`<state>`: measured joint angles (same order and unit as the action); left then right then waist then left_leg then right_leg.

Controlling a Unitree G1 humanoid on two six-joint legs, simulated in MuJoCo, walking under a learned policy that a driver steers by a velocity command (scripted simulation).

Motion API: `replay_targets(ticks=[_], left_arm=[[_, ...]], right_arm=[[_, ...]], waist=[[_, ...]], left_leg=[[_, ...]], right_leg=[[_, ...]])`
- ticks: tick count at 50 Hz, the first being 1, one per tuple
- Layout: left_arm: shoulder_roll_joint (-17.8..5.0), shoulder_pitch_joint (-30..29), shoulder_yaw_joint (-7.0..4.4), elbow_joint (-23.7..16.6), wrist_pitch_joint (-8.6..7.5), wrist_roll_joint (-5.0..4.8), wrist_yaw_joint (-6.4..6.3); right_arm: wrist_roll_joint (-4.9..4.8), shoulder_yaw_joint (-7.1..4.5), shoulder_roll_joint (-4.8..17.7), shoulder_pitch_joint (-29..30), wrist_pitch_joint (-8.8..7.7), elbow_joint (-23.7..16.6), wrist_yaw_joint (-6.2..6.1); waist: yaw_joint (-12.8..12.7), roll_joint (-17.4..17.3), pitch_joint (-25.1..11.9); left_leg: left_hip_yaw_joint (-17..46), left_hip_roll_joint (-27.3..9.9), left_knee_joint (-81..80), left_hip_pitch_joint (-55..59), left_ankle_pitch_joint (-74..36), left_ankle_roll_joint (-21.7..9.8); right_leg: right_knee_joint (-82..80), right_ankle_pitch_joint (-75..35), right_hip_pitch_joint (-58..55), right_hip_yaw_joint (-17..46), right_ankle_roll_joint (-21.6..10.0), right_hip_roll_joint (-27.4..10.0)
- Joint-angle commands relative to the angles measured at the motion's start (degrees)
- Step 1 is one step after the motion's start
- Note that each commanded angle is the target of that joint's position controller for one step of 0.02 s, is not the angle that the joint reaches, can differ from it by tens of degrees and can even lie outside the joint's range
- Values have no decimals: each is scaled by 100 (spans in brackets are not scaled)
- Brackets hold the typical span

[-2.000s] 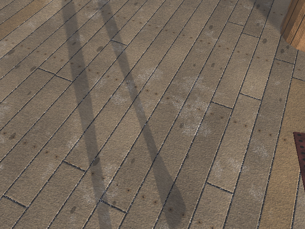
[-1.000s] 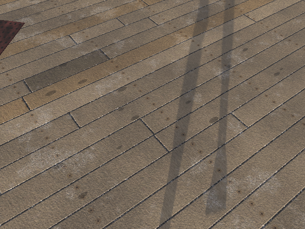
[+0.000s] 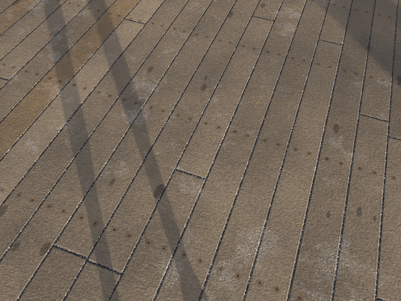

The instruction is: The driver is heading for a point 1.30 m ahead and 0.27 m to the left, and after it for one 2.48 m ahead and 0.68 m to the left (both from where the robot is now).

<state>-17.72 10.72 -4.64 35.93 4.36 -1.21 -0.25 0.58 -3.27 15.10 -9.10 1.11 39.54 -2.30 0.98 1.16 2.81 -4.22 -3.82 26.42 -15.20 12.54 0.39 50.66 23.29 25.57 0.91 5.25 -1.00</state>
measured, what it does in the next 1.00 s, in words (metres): walks ahead: right foot, then left foot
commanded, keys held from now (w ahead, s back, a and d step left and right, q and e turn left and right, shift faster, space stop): no key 0.08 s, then w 0.84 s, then w+q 0.08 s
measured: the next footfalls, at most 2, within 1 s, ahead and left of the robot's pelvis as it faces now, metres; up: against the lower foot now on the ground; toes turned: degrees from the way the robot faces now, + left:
right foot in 0.10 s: +0.03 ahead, -0.13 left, +0.00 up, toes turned -3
left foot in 0.60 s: +0.26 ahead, +0.10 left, +0.00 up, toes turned -4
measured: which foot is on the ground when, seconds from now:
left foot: down 0.00-0.10, up 0.12-0.58, down 0.60-1.00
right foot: up 0.00-0.08, down 0.10-0.62, up 0.64-1.00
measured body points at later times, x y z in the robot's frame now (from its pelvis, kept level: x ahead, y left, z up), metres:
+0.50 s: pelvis +0.08 -0.03 +0.00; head +0.10 -0.03 +0.45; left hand +0.16 +0.26 -0.11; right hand +0.23 -0.30 -0.09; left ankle +0.21 +0.11 -0.71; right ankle -0.01 -0.13 -0.74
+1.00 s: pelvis +0.32 +0.00 +0.00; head +0.36 +0.01 +0.45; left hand +0.56 +0.21 -0.09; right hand +0.30 -0.28 -0.12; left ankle +0.22 +0.10 -0.74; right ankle +0.51 -0.17 -0.70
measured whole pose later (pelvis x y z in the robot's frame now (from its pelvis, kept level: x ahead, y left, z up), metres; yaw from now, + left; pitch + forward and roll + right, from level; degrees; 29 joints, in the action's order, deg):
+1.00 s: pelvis +0.32 +0.00 +0.00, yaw -5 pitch +2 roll +1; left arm -15.1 4.9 -2.5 39.0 -4.3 -0.7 1.7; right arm -1.0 -2.1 15.2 -22.5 -4.1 49.2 0.2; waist 5.2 2.7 1.4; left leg -1.3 3.5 11.5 2.5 16.0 -2.9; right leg 33.7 -4.5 37.3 1.7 0.6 -4.7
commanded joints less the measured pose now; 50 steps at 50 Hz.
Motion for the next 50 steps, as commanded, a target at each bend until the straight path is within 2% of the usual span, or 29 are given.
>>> replay_targets(ticks=[1, 3, 4, 5, 6, 7, 8, 9, 10, 11, 13, 16, 21, 25, 27, 28, 29, 30, 31, 32, 33, 34, 35, 37, 40, 42, 45, 47, 50], left_arm=[[-423, -212, -103, -550, -77, 23, 63], [-364, 172, -119, -394, -83, 42, 95], [-428, 332, -143, -312, -93, 67, 82], [-654, 524, -190, -294, -105, 66, 30], [-1227, 538, -277, -394, -121, 99, -41], [-1147, 962, -284, -311, -246, 219, -3], [-933, 905, -191, -183, -368, 233, 13], [-791, 672, -147, -119, -451, 162, -3], [-671, 516, -89, -97, -502, 106, -33], [-628, 442, -51, -74, -536, 105, -63], [-573, 500, -33, -45, -626, 158, -91], [-617, 594, -60, 44, -737, 131, -87], [-845, 842, -137, 280, -775, 53, -37], [-888, 1015, -160, 472, -757, 0, 3], [-897, 987, -162, 525, -726, -17, 18], [-878, 935, -150, 541, -704, -20, 20], [-769, 946, -102, 556, -694, 14, 15], [-488, 939, 4, 526, -701, 80, 11], [-76, 1202, 134, 251, -793, 103, -15], [-385, 1014, 70, 240, -895, 61, -41], [-712, 814, -28, 201, -951, -75, 5], [-702, 621, -15, 199, -967, -97, 25], [-621, 475, -8, 194, -971, -22, 35], [-468, 545, -13, 265, -903, 36, 53], [-321, 437, 14, 245, -813, 87, 37], [-229, 77, 52, 128, -830, 108, 30], [-39, -536, 138, -19, -908, 77, 100], [-6, -976, 164, -140, -951, 56, 165], [-85, -1358, 144, -317, -1015, 35, 266]], right_arm=[[-94, -366, 1209, -25, -51, -245, 39], [-218, -350, 1192, 128, -52, -193, 66], [-257, -301, 1042, -47, -70, -78, 80], [-109, -199, 706, -277, -102, -11, 131], [165, -22, 316, -87, -150, -324, 186], [23, -186, 821, 416, -188, -391, 138], [-130, -259, 998, 467, -209, -351, 167], [-150, -290, 986, 423, -223, -262, 184], [-117, -311, 1001, 383, -239, -169, 183], [-98, -319, 980, 326, -275, -118, 194], [-109, -299, 848, 228, -393, -7, 238], [-112, -222, 648, 344, -497, 34, 279], [-159, -128, 568, 676, -547, -55, 362], [-196, -82, 630, 827, -617, -158, 442], [-213, -94, 716, 623, -656, -126, 465], [-202, -120, 756, 349, -666, -37, 458], [-185, -201, 895, -189, -670, 135, 417], [-171, -315, 1196, -1030, -686, 317, 361], [-59, -465, 1876, -1651, -662, 407, 351], [-106, -358, 1501, -1826, -686, 432, 405], [-121, -239, 1216, -1407, -691, 390, 405], [-94, -181, 1036, -1068, -677, 303, 398], [-67, -133, 895, -820, -662, 270, 398], [-6, -74, 749, -566, -682, 231, 387], [-59, -92, 829, -650, -742, 327, 352], [-77, -102, 884, -766, -718, 414, 308], [-116, -106, 961, -996, -664, 525, 249], [-159, -120, 1019, -1302, -623, 656, 229], [-203, -148, 1064, -1556, -510, 807, 194]], waist=[[134, -1291, -780], [-130, -1174, -772], [-190, -964, -763], [-137, -96, -1001], [-79, 1647, -990], [-678, 1173, -1040], [-580, 888, -728], [-448, 877, -410], [-394, 952, -179], [-316, 939, -51], [-257, 730, -68], [-304, 567, -114], [-470, 543, 64], [-501, 481, 199], [-344, 486, 148], [-166, 448, 54], [83, 375, -232], [447, -40, -824], [443, -1618, -1493], [582, -1601, -1578], [440, -1201, -957], [303, -876, -602], [209, -637, -325], [-11, -766, -192], [-75, -570, -108], [3, -464, -20], [217, -480, 85], [390, -412, 201], [381, -417, 308]], left_leg=[[918, -1356, -522, 905, -2222, -1260], [783, -1258, -167, 723, -2129, -1065], [601, -1099, 116, 394, -1751, -770], [135, -720, 905, -459, -295, -250], [-308, 64, 2169, -2034, 2264, 291], [374, 118, 3172, -2447, 2503, 301], [574, -42, 3440, -2635, 2022, 198], [587, -98, 3417, -2763, 1549, 129], [605, -140, 3319, -2873, 1120, 128], [622, -153, 3239, -2802, 700, 137], [560, -100, 3041, -2736, 22, 131], [534, -72, 2139, -2524, -546, 176], [499, 1, 1024, -1982, -752, 203], [482, 17, 617, -1677, -494, -12], [399, 71, 392, -1223, -408, -178], [287, 163, 215, -745, -428, -263], [186, 317, 123, 89, -338, -369], [740, -138, 47, 1317, -245, -614], [3195, -1496, -511, 3009, 851, -1433], [4590, -1762, -1240, 3081, 1874, -1687], [3994, -1729, -1289, 2645, 2166, -1512], [3361, -1502, -1307, 2132, 1788, -1353], [2900, -1278, -1440, 1679, 1289, -1302], [2204, -943, -1707, 1037, 347, -1216], [1602, -821, -1917, 863, -784, -1324], [1274, -737, -1945, 932, -1375, -1288], [852, -563, -1999, 871, -1569, -1149], [892, -644, -1974, 988, -1472, -1159], [1154, -907, -1661, 1526, -1712, -1154]], right_leg=[[-879, -40, -270, -306, -171, 73], [-2166, -876, -962, -445, -459, 206], [-2879, -1532, -1558, -377, -635, 273], [-3068, -2332, -2595, 534, -868, -344], [-3116, -2674, -3074, 2349, -1778, -1765], [-3525, -1129, -2665, 2916, -2464, -2103], [-3788, 348, -2506, 2683, -2266, -1834], [-3928, 1074, -2350, 2463, -1975, -1564], [-4073, 1098, -2281, 2282, -1818, -1418], [-4180, 875, -2163, 2095, -1737, -1289], [-4299, 284, -2215, 1795, -1695, -1162], [-4335, -414, -2285, 1386, -1665, -1085], [-4326, -583, -1975, 1195, -1752, -1220], [-4158, -623, -1978, 1218, -1756, -1384], [-3959, -806, -1992, 1223, -1667, -1418], [-3684, -1109, -1898, 1118, -1570, -1323], [-3062, -1829, -1695, 918, -1438, -1088], [-1642, -2115, -1181, 468, -1184, -678], [620, -663, 776, -194, -655, 214], [1614, 906, 1586, 512, -586, 359], [2048, 542, 2059, 634, -690, -14], [1991, 48, 2048, 465, -764, -280], [1711, -383, 1996, 391, -764, -446], [1330, -947, 1474, 353, -698, -636], [871, -1493, 1542, 225, -497, -649], [147, -1974, 1649, 167, -404, -631], [-1064, -2789, 1271, -32, -406, -462], [-1558, -3018, 1123, -87, -424, -348], [-2027, -2798, 1203, 67, -522, -231]])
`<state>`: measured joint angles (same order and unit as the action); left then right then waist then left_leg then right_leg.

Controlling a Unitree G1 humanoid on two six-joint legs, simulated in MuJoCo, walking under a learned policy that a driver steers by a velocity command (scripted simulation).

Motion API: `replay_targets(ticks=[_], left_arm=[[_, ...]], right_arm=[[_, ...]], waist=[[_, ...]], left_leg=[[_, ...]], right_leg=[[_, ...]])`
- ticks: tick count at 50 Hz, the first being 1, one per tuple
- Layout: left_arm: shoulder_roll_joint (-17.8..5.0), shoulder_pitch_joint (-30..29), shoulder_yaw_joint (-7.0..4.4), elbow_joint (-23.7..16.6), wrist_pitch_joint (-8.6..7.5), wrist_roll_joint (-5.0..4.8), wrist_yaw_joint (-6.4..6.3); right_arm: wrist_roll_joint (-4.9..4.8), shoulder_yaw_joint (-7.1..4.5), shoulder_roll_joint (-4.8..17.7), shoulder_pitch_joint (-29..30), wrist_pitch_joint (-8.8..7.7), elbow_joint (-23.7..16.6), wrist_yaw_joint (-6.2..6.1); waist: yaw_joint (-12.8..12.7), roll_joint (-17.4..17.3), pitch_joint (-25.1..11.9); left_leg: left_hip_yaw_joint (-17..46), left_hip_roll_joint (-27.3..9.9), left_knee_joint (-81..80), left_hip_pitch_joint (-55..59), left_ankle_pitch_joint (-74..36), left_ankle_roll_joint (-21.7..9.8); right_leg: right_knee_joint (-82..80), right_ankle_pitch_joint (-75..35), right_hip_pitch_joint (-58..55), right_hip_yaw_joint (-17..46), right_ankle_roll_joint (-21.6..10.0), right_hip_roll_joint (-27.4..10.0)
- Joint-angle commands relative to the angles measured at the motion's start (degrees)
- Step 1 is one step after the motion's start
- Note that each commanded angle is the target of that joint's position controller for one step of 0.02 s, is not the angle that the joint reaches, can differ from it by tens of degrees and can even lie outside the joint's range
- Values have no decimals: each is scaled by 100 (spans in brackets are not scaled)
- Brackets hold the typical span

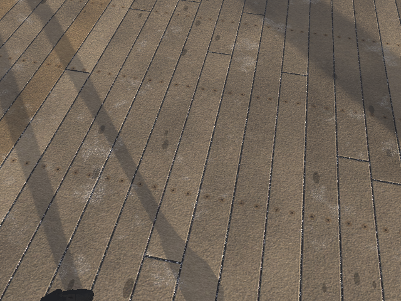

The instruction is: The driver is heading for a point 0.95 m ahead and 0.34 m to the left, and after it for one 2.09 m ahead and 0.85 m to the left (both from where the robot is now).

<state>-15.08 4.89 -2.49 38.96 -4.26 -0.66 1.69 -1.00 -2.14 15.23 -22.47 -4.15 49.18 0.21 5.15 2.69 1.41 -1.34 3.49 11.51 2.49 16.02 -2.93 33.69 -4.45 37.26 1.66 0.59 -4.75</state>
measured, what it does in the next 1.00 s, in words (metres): walks ahead, turning left: right foot, then left foot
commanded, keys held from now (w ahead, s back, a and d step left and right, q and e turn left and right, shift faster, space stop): w+q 1.00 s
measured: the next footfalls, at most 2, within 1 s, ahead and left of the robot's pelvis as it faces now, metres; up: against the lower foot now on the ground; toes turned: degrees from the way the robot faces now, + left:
right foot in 0.12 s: +0.26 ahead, -0.13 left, +0.00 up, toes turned +3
left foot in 0.64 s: +0.48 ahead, +0.18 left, +0.00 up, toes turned +23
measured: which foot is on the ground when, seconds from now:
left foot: down 0.00-0.12, up 0.14-0.62, down 0.64-1.00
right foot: up 0.00-0.10, down 0.12-0.62, up 0.64-1.00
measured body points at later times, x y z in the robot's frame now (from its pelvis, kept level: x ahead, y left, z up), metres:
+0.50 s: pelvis +0.28 -0.01 +0.00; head +0.30 +0.00 +0.45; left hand +0.25 +0.28 -0.13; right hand +0.52 -0.22 -0.09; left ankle +0.41 +0.18 -0.69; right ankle +0.22 -0.14 -0.74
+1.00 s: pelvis +0.53 +0.12 +0.00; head +0.55 +0.16 +0.45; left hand +0.60 +0.45 -0.08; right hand +0.73 -0.10 -0.09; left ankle +0.45 +0.16 -0.74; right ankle +0.79 +0.07 -0.69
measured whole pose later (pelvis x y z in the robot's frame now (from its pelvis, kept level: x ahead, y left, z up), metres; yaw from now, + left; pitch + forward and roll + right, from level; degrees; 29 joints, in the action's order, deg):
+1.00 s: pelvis +0.53 +0.12 +0.00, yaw +32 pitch +2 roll -1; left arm -16.8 0.9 -2.7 40.9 -5.3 0.2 1.0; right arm -1.1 -3.9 16.5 -20.1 -2.5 40.8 -0.7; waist 4.3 2.4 2.5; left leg 7.9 6.2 20.3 -6.4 14.7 -5.0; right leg 34.1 -2.6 36.0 5.9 3.7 -3.4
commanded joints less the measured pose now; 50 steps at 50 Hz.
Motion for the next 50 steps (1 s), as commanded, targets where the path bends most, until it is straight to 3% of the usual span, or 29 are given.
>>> replay_targets(ticks=[1, 3, 4, 5, 6, 7, 8, 9, 10, 11, 13, 15, 18, 22, 27, 29, 30, 31, 32, 33, 34, 35, 36, 37, 38, 41, 43, 47, 50], left_arm=[[-421, -777, -92, -640, -176, -16, 98], [-599, -505, -161, -574, -209, -4, 106], [-752, -53, -239, -465, -219, 0, 77], [-1002, 824, -370, -230, -217, 5, 16], [-1400, 1862, -471, -87, -190, 110, -65], [-1734, 2019, -523, 38, -160, 147, -34], [-1075, 1949, -379, -21, -143, 104, -44], [-809, 1552, -290, -18, -139, 72, -81], [-706, 1200, -249, 3, -140, 82, -90], [-567, 948, -218, 43, -151, 103, -81], [-469, 682, -215, 118, -227, 154, -79], [-544, 564, -255, 231, -299, 110, -82], [-740, 604, -327, 385, -308, 131, -123], [-955, 737, -379, 502, -225, 99, -186], [-1209, 1094, -474, 714, -25, -62, -197], [-1378, 1021, -522, 708, 61, -126, -215], [-1436, 952, -537, 689, 110, -164, -220], [-1368, 863, -502, 660, 148, -185, -229], [-1094, 990, -386, 573, 121, -25, -250], [-255, 1511, -117, 233, -23, 189, -187], [-748, 889, -170, 197, -228, -22, -123], [-1030, 373, -242, 33, -332, -223, -90], [-939, 331, -210, 37, -393, -151, -128], [-951, 368, -233, 109, -398, 17, -173], [-987, 491, -263, 145, -347, 70, -171], [-811, 515, -241, 141, -175, 152, -162], [-676, 123, -187, 16, -125, 164, -171], [-501, -674, -94, -184, -164, 102, -97], [-611, -1002, -117, -319, -227, 37, -28]], right_arm=[[-55, -285, 1088, -214, 50, -140, -79], [-52, -337, 1188, -141, 104, -143, -114], [-36, -353, 1243, -44, 127, -164, -119], [8, -303, 1133, 26, 145, -198, -117], [145, -161, 751, 14, 132, -377, -109], [32, 46, 10, -961, 28, -450, -68], [-127, -110, 713, -620, -25, -331, -57], [-216, -219, 1024, 17, -37, -517, -60], [-159, -217, 961, 320, -37, -587, -85], [-74, -241, 891, 474, -9, -624, -87], [-105, -244, 651, 256, 139, -596, -63], [-90, -226, 473, 334, 274, -685, -67], [-30, -215, 439, 697, 318, -877, -43], [-31, -147, 336, 1421, 230, -1096, 130], [-25, -168, 451, 2082, 253, -1493, 272], [-5, -265, 629, 1868, 292, -1553, 288], [-11, -369, 794, 1382, 319, -1469, 277], [-34, -543, 1063, 475, 340, -1236, 225], [-67, -755, 1572, -479, 405, -1000, 108], [-105, -805, 2184, -152, 335, -1090, 92], [-59, -639, 1638, -218, 212, -1315, 151], [0, -538, 1315, -32, 110, -1255, 178], [-5, -493, 1186, 275, 61, -1270, 174], [3, -437, 998, 650, 57, -1326, 155], [78, -385, 880, 855, 47, -1427, 121], [54, -400, 958, 836, 19, -1434, 33], [31, -438, 1088, 652, 25, -1356, -49], [-8, -454, 1130, 356, 89, -1218, -127], [-47, -464, 1125, 98, 126, -1078, -133]], waist=[[-112, -597, 424], [-339, -719, 213], [-618, -796, -99], [-1069, -744, -723], [-1422, -205, -1727], [-903, 1486, -2626], [-1160, 962, -2344], [-1160, 619, -1357], [-998, 202, -881], [-842, 145, -526], [-553, 324, -318], [-437, 209, -62], [-465, 72, 138], [-731, -79, 284], [-884, -72, 452], [-650, 95, 176], [-343, 149, -142], [172, 42, -604], [513, -576, -1128], [-299, -2058, -1596], [147, -1223, -2135], [186, -903, -1311], [-64, -483, -875], [-298, -345, -590], [-487, -493, -533], [-596, -441, -406], [-491, -429, -216], [-174, -668, -42], [-56, -735, 7]], left_leg=[[956, -1722, -21, -70, -2207, -779], [1074, -1772, 403, 115, -2926, -676], [1019, -1658, 945, 48, -3780, -595], [821, -1336, 1980, -363, -4001, -419], [640, -929, 3732, -1592, -2437, -208], [565, -16, 5660, -3685, 1615, 122], [1084, -290, 6277, -4223, 1663, 135], [930, -541, 6355, -4531, 1158, 126], [796, -797, 6178, -4372, 679, 151], [787, -946, 5908, -4186, 392, 176], [787, -1130, 5677, -3663, 101, 216], [751, -1205, 5454, -3735, -10, 281], [755, -1238, 4718, -4070, -750, 361], [338, -1113, 3339, -3863, -1796, 279], [3, -945, 2577, -4032, -1310, -4], [-311, -606, 2527, -3498, -701, -224], [-481, -354, 2486, -2836, -484, -370], [-571, -49, 2163, -1574, -733, -570], [456, -526, 2034, 172, -794, -889], [3825, -1902, 1313, 1789, 470, -1983], [4911, -2231, 459, 1956, 1206, -2064], [4161, -2125, 340, 1431, 783, -1769], [3495, -1895, 404, 659, 151, -1583], [2918, -1665, 405, -67, -566, -1443], [2610, -1517, 316, -532, -1091, -1401], [2097, -1321, 123, -1146, -1986, -1445], [1821, -1166, 82, -1338, -2095, -1360], [1591, -852, 166, -1615, -1359, -1000], [1939, -998, 419, -1389, -1077, -926]], right_leg=[[-457, 139, -25, 46, -113, 170], [-576, 569, -583, -1, -233, 311], [-652, 739, -1335, -146, -352, 466], [-685, 593, -2706, -194, -537, 441], [-324, 617, -4634, 871, -886, -632], [-934, 1855, -6405, 3581, -1772, -2016], [-1468, 2662, -6046, 3896, -1631, -1872], [-1581, 2513, -5271, 2866, -1362, -1683], [-1728, 1916, -4474, 2199, -1239, -1467], [-1918, 1438, -3834, 1677, -1176, -1260], [-2317, 1080, -3136, 993, -1151, -1066], [-2582, 739, -2799, 518, -1210, -1100], [-2743, 408, -2850, -83, -1226, -1062], [-2745, 193, -3067, -845, -1065, -917], [-2338, -320, -4062, -1154, -880, -1209], [-1610, -2035, -4305, -1320, -752, -1219], [-831, -2849, -4276, -1423, -673, -1150], [382, -2988, -3851, -1601, -493, -930], [2182, -1291, -2460, -1625, -197, -665], [4119, 3786, 71, -965, 155, 548], [4629, 3902, 651, 318, 53, 557], [4505, 3314, 1068, 313, -92, 321], [4029, 2812, 864, 315, -164, 68], [3517, 2504, 473, 328, -130, -107], [3264, 2276, 62, 386, -101, -216], [2584, 1929, -238, 234, 150, -155], [1820, 1325, -130, 176, 314, -49], [184, -3, -604, 127, 371, 297], [-303, -118, -773, 236, 283, 415]])
Velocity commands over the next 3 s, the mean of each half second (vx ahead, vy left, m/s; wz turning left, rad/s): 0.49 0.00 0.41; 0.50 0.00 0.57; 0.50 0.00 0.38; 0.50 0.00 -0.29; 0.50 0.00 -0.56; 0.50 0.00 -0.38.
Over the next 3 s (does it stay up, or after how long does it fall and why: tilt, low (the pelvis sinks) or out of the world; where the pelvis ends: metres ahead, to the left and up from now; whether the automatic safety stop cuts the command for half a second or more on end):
stays up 1.47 0.65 0.00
